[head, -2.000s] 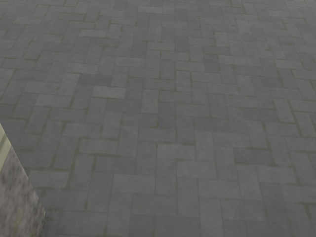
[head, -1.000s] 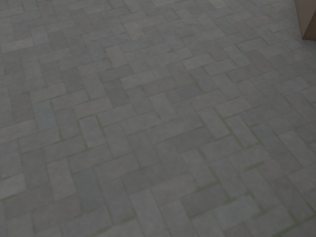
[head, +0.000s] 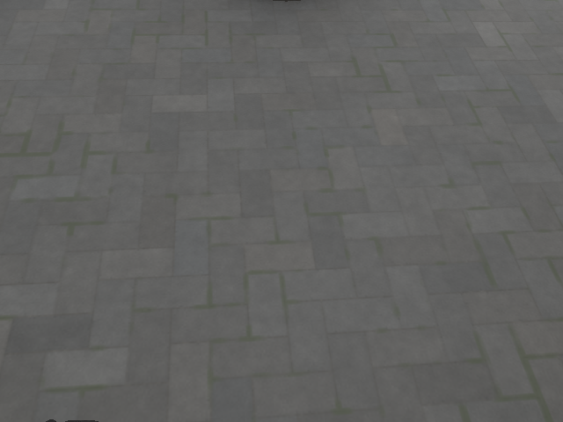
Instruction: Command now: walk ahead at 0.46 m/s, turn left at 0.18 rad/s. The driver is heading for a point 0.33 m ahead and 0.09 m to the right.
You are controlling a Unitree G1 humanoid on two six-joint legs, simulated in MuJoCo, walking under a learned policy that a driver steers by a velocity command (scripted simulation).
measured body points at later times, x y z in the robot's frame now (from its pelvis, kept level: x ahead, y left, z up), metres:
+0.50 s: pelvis +0.25 -0.06 -0.01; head +0.28 -0.07 +0.44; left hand +0.37 +0.20 -0.13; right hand +0.37 -0.33 -0.12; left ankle +0.33 +0.11 -0.71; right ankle +0.28 -0.14 -0.75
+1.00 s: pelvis +0.33 -0.02 -0.01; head +0.34 -0.02 +0.43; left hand +0.44 +0.23 -0.15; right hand +0.43 -0.29 -0.13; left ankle +0.35 +0.10 -0.75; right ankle +0.29 -0.14 -0.75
